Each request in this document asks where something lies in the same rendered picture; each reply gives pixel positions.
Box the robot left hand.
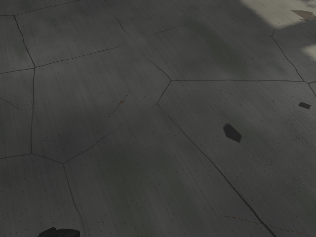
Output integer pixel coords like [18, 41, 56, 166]
[38, 227, 80, 237]

